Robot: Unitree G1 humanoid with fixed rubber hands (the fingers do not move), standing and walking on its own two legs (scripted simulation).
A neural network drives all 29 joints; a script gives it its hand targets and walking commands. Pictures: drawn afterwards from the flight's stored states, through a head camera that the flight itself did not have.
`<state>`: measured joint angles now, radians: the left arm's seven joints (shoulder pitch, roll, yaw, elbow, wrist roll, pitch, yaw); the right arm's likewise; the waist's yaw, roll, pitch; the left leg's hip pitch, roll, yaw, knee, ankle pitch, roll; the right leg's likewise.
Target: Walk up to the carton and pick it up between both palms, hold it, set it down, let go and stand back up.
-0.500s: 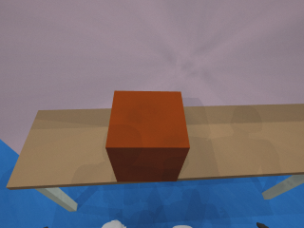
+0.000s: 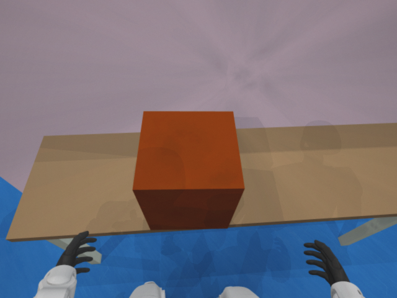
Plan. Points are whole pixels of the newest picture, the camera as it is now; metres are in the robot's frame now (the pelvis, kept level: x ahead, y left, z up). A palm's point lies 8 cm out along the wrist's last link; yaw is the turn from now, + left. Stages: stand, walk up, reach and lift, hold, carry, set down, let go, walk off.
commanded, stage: reach and lift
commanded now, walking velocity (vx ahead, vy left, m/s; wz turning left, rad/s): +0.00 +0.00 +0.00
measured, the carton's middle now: (189, 174) +0.40 +0.02 -0.07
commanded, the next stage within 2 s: none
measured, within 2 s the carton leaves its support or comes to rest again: neither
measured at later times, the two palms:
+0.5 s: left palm (60, 281) +0.17 +0.27 -0.06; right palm out of the picture +0.11 -0.22 -0.05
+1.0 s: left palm (87, 256) +0.21 +0.22 -0.04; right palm (311, 284) +0.14 -0.21 -0.04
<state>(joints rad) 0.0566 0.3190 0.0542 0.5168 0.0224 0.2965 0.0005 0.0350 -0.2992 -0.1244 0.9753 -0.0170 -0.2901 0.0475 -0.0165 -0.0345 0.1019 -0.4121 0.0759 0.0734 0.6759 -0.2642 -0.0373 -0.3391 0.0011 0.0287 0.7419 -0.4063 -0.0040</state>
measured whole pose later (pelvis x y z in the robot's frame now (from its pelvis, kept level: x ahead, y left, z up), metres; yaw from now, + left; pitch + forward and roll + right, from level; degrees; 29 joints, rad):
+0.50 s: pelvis -0.05 +0.03 +0.01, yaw -5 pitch -4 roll +1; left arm 0.07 0.29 0.06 0.58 -0.07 0.09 -0.01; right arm 0.15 -0.20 -0.05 0.66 0.01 -0.28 -0.02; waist 0.01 -0.05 0.10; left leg -0.34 0.04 0.09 0.61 -0.20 0.00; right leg -0.32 -0.03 0.06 0.68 -0.32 -0.01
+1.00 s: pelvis -0.02 +0.02 +0.01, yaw -5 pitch -1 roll +1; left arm 0.07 0.19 -0.02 0.64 -0.07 -0.29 0.10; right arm 0.14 -0.16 -0.02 0.72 0.15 -0.43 0.09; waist 0.01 -0.06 0.06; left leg -0.32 0.03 0.11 0.55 -0.20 0.00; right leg -0.29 -0.01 0.05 0.63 -0.32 -0.01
